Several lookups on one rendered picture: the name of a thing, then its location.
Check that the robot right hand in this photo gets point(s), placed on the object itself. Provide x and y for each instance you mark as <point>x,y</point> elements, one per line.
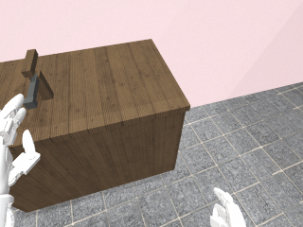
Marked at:
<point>231,216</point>

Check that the counter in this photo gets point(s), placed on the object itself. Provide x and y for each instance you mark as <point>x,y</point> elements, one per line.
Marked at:
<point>106,116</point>

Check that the robot left hand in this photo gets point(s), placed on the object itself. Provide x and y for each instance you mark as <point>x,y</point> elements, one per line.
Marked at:
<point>10,119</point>

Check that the left robot forearm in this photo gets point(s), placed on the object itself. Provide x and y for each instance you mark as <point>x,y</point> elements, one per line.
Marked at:
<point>8,217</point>

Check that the tap lever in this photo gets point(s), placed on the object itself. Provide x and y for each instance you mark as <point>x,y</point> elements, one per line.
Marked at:
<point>30,101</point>

